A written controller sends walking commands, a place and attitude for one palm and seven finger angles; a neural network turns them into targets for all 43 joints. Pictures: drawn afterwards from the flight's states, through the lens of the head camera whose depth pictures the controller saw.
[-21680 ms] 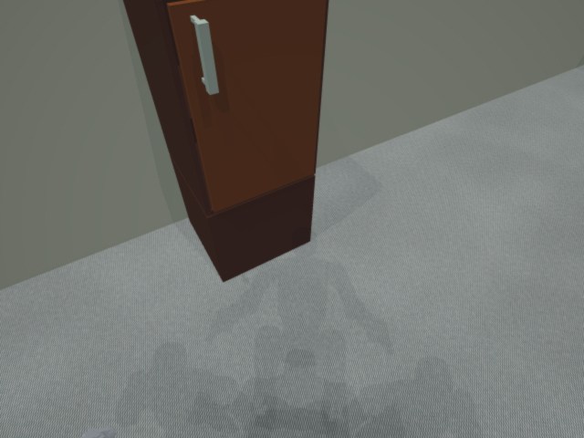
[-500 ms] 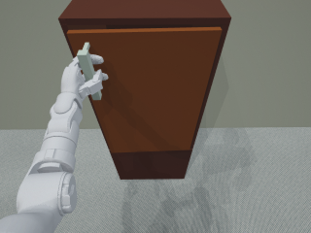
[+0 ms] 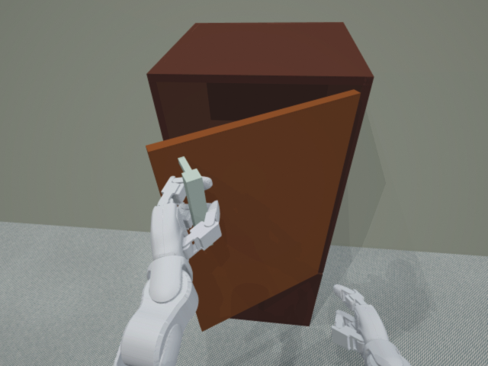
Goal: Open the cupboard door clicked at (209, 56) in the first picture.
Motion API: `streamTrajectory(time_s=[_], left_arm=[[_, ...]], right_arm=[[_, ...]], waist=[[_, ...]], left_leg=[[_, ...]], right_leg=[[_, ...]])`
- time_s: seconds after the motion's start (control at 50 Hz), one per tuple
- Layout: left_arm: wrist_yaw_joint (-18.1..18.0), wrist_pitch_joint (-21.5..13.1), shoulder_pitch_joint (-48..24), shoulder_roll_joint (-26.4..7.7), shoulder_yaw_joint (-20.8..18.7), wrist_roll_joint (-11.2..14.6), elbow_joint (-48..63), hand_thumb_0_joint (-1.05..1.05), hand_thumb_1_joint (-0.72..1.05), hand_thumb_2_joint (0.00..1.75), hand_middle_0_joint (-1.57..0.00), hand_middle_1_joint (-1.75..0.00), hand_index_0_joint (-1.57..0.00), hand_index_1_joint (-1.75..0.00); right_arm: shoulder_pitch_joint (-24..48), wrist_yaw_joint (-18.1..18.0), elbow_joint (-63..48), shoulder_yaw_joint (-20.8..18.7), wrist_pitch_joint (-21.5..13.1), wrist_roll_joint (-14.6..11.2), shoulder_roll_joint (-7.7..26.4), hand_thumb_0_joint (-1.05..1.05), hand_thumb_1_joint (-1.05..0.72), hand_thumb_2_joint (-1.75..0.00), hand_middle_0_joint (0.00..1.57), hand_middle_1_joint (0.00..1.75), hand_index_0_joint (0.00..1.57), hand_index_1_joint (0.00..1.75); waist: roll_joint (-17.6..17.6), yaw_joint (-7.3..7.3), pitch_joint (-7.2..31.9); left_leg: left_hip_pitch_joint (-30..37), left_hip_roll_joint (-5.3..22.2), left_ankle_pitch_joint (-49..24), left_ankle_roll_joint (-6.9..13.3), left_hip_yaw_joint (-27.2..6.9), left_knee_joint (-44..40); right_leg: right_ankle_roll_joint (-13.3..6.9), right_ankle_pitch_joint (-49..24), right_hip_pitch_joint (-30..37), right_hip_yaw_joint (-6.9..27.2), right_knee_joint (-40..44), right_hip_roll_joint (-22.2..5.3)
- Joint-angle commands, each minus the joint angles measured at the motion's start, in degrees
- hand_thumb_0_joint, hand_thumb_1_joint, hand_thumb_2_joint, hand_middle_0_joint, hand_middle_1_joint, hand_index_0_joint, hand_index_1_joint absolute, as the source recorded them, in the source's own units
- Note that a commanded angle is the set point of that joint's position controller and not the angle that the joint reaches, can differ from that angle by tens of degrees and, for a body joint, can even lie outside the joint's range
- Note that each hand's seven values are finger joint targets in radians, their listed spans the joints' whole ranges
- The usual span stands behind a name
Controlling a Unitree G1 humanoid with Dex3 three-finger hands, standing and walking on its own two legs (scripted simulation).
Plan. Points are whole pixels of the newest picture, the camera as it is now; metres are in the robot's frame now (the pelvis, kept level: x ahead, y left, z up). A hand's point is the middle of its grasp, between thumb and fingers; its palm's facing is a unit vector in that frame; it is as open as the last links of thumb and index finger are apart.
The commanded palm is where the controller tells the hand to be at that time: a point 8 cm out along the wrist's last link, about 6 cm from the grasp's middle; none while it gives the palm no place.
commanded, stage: pull the door open along its arc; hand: left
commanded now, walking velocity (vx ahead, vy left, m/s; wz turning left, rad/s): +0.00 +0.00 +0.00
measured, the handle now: (194, 203) +0.32 +0.11 +0.15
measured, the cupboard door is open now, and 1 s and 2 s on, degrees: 33 38 40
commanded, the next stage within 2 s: open thumb and fingers to let go in 0.28 s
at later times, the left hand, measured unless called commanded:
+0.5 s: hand (235, 239) +0.25 +0.04 +0.16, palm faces +0.33 -0.94 +0.01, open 6.3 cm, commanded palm +0.20 +0.08 +0.15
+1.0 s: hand (223, 235) +0.25 +0.05 +0.16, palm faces +0.26 -0.96 +0.04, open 13.7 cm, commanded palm +0.20 +0.09 +0.15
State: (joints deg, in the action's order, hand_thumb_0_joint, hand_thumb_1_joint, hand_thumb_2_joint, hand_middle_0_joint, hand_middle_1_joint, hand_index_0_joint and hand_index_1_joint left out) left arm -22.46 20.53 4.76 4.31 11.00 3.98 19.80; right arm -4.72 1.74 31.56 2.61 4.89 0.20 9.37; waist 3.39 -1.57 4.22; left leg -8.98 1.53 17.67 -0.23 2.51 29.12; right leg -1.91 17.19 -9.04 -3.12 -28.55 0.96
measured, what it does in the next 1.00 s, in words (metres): stands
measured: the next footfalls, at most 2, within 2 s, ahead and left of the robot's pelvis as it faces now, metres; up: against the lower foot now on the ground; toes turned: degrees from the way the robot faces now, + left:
none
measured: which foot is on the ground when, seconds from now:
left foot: down 0.00-1.00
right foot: down 0.00-1.00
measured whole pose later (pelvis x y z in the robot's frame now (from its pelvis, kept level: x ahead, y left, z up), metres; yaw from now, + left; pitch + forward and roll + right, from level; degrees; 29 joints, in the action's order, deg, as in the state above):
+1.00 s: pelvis -0.03 -0.01 +0.00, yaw +1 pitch -5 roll +0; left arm -28.5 17.7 0.5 5.0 16.4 1.1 14.3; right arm -4.8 1.4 35.7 2.3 4.8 1.0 9.2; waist 3.9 -2.3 1.5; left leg -9.1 1.1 15.4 -0.9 -1.3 29.5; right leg -2.6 14.9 -7.9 -4.9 -27.6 1.4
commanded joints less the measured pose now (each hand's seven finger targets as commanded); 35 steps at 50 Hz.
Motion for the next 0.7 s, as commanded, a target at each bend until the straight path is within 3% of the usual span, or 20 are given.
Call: streamTrajectory(time_s=[0.0,0.08,0.1,0.16,0.2,0.24,0.28,0.32,0.36,0.38,0.42,0.46,0.52,0.56,0.58,0.64,0.68], left_arm=[[-6.0,-3.0,-5.2,-2.5,-5.5,-4.7,15.7,0.0,0.9,0.9,-0.4,-1.35,-0.4,-1.35],[-6.7,-2.8,-2.2,1.6,-0.6,-5.6,17.2,0.0,0.9,0.9,-0.4,-1.35,-0.4,-1.35],[-6.6,-2.8,-1.4,2.5,0.5,-5.4,18.5,0.0,0.9,0.9,-0.4,-1.35,-0.4,-1.35],[-5.9,-3.6,1.7,3.4,2.6,-4.6,20.8,0.0,0.9,0.9,-0.4,-1.35,-0.4,-1.35],[-5.8,-3.8,4.2,5.6,5.4,-4.7,22.9,0.0,0.9,0.9,-0.4,-1.35,-0.4,-1.35],[-6.4,-3.8,3.1,6.6,7.0,-4.5,23.7,0.0,0.9,0.9,-0.4,-1.35,-0.4,-1.35],[-7.1,-4.4,-0.4,4.8,5.5,-4.7,22.7,0.0,0.9,0.9,-0.4,-1.35,-0.4,-1.35],[-7.9,-5.2,-6.0,3.3,4.0,-4.7,20.0,0.0,0.9,0.9,-0.4,-1.35,-0.4,-1.35],[-8.5,-6.0,-13.9,1.9,2.1,-4.7,14.8,0.0,0.9,0.9,-0.4,-1.35,-0.4,-1.35],[-8.6,-6.4,-14.8,2.2,2.1,-4.9,13.2,0.0,0.83,0.87,-0.4,-1.34,-0.4,-1.34],[-8.6,-6.9,-15.6,2.5,2.1,-5.0,11.2,0.0,0.69,0.81,-0.38,-1.33,-0.38,-1.33],[-8.0,-7.3,-16.7,2.8,2.1,-5.0,9.7,0.0,0.55,0.75,-0.38,-1.31,-0.38,-1.31],[-7.0,-7.9,-17.4,2.6,1.9,-5.0,9.3,0.0,0.34,0.66,-0.36,-1.29,-0.36,-1.29],[-6.5,-8.3,-17.3,2.2,1.3,-4.9,8.7,0.0,0.2,0.6,-0.35,-1.27,-0.35,-1.27],[-6.2,-8.4,-16.7,2.0,1.3,-4.9,9.3,0.0,0.13,0.57,-0.35,-1.27,-0.35,-1.27],[-5.8,-8.6,-16.9,2.0,1.0,-4.7,8.4,0.0,-0.08,0.48,-0.33,-1.24,-0.33,-1.24],[-5.8,-8.6,-18.2,2.6,1.4,-4.8,8.0,0.0,-0.22,0.42,-0.32,-1.23,-0.32,-1.23]], right_arm=[[9.1,0.3,-8.1,-1.5,-0.2,0.6,4.3,0.0,-0.9,-0.9,0.2,0.3,0.2,0.3],[10.4,1.1,-8.2,-1.4,0.4,0.8,3.9,0.0,-0.9,-0.9,0.2,0.3,0.2,0.3],[11.0,1.3,-8.5,-1.5,0.5,0.7,3.8,0.0,-0.9,-0.9,0.2,0.3,0.2,0.3],[11.2,1.7,-9.0,-1.5,0.1,0.6,3.8,0.0,-0.9,-0.9,0.2,0.3,0.2,0.3],[11.3,2.3,-9.2,-1.6,-0.3,0.5,3.9,0.0,-0.9,-0.9,0.2,0.3,0.2,0.3],[11.4,2.7,-9.2,-1.7,-1.0,0.4,3.9,0.0,-0.9,-0.9,0.2,0.3,0.2,0.3],[11.8,2.2,-8.6,-1.6,-2.0,0.5,3.9,0.0,-0.9,-0.9,0.2,0.3,0.2,0.3],[12.5,1.5,-7.5,-1.6,-2.7,0.5,4.0,0.0,-0.9,-0.9,0.2,0.3,0.2,0.3],[12.4,0.3,-6.0,-1.3,-3.6,0.5,4.0,0.0,-0.9,-0.9,0.2,0.3,0.2,0.3],[12.5,-0.1,-5.8,-1.4,-4.0,0.7,3.8,0.0,-0.9,-0.9,0.2,0.3,0.2,0.3],[12.6,-0.4,-5.3,-1.7,-4.4,0.6,3.6,0.0,-0.9,-0.9,0.2,0.3,0.2,0.3],[11.7,-0.8,-5.3,-1.6,-4.6,0.6,3.6,0.0,-0.9,-0.9,0.2,0.3,0.2,0.3],[11.3,-1.1,-5.3,-1.7,-4.2,0.4,3.5,0.0,-0.9,-0.9,0.2,0.3,0.2,0.3],[10.8,-1.4,-5.5,-1.7,-4.2,0.5,3.6,0.0,-0.9,-0.9,0.2,0.3,0.2,0.3],[10.9,-1.5,-5.8,-1.7,-4.3,0.6,3.6,0.0,-0.9,-0.9,0.2,0.3,0.2,0.3],[11.0,-1.5,-5.8,-1.6,-3.8,0.4,3.5,0.0,-0.9,-0.9,0.2,0.3,0.2,0.3],[10.8,-1.6,-5.8,-1.5,-4.0,0.6,3.4,0.0,-0.9,-0.9,0.2,0.3,0.2,0.3]], waist=[[-6.5,-3.01,5.8],[-6.6,-2.68,6.0],[-5.1,-2.85,6.0],[-8.1,-2.38,5.6],[-7.1,-2.29,5.6],[-7.6,-1.7,5.5],[-8.8,-1.55,5.4],[-7.6,-1.52,4.1],[-10.2,-0.65,2.1],[-10.2,-0.87,1.6],[-8.9,-1.52,2.5],[-10.8,-1.47,3.2],[-8.1,-1.76,4.6],[-10.3,-1.7,4.9],[-9.5,-1.84,4.9],[-8.3,-1.85,3.7],[-9.3,-1.57,3.3]], left_leg=[[1.1,-1.6,-21.5,0.9,-1.4,0.1],[1.2,-1.8,-20.8,0.9,-1.8,1.0],[1.6,-1.7,-20.8,0.9,-1.8,1.3],[0.8,-1.8,-18.6,1.1,-2.1,1.8],[0.9,-1.6,-18.6,1.2,-2.4,2.4],[0.8,-1.7,-16.9,1.2,-2.6,3.0],[0.6,-2.3,-14.8,1.4,-2.5,3.4],[0.7,-2.5,-12.3,1.5,-2.8,3.2],[-0.1,-3.0,-9.3,1.8,-3.1,3.0],[-0.2,-3.1,-8.3,1.7,-3.3,3.2],[0.8,-3.0,-8.2,1.7,-3.6,2.1],[0.5,-3.1,-9.0,1.7,-3.9,1.3],[1.8,-2.9,-10.2,1.8,-3.9,-0.2],[1.7,-2.9,-10.7,1.9,-3.7,-0.4],[1.6,-2.9,-10.9,1.8,-3.5,-0.1],[2.0,-2.8,-10.6,1.8,-3.4,-0.8],[2.0,-2.9,-10.3,1.9,-3.4,-0.6]], right_leg=[[-0.1,-24.3,3.6,1.7,3.7,-1.2],[0.0,-24.1,3.1,2.4,3.5,-1.6],[0.0,-24.4,2.8,2.2,3.4,-1.6],[0.8,-23.4,2.1,2.9,4.1,-2.2],[0.6,-23.3,1.4,2.5,3.8,-2.2],[1.1,-21.3,0.5,3.1,4.4,-2.8],[1.8,-19.2,0.0,4.5,6.1,-3.5],[1.4,-12.7,-1.6,5.1,7.6,-3.7],[1.9,-5.7,-3.1,7.0,10.7,-4.5],[2.0,-2.9,-3.2,8.4,12.1,-5.0],[1.5,-0.7,-2.7,7.8,12.3,-5.0],[2.0,-3.3,-0.6,8.2,12.2,-5.4],[1.6,-5.9,0.7,6.9,11.3,-5.1],[2.1,-8.4,1.7,6.9,11.2,-5.1],[2.3,-9.6,2.0,7.5,11.3,-5.4],[1.7,-7.5,1.0,6.2,11.3,-4.7],[2.0,-6.6,0.6,6.7,12.0,-4.9]])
